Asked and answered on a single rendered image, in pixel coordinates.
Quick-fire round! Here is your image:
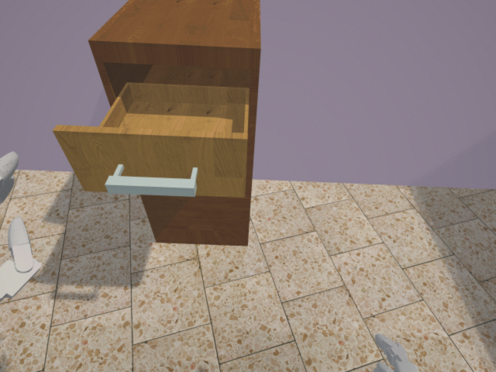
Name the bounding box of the drawer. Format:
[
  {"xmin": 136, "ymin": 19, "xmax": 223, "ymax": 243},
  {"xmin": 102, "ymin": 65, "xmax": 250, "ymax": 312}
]
[{"xmin": 53, "ymin": 82, "xmax": 250, "ymax": 198}]

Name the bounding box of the left robot hand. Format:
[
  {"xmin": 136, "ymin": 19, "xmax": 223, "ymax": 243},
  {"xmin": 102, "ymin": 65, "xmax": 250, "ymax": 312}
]
[{"xmin": 0, "ymin": 152, "xmax": 42, "ymax": 301}]

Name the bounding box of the cabinet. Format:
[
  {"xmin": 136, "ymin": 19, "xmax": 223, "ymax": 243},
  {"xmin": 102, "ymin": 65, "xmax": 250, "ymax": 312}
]
[{"xmin": 88, "ymin": 0, "xmax": 261, "ymax": 246}]

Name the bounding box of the right robot hand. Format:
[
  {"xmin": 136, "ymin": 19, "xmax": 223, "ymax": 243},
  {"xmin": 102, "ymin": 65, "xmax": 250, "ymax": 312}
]
[{"xmin": 374, "ymin": 333, "xmax": 419, "ymax": 372}]

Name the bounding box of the handle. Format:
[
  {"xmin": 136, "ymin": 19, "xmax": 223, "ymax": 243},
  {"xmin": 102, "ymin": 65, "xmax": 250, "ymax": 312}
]
[{"xmin": 105, "ymin": 164, "xmax": 198, "ymax": 197}]

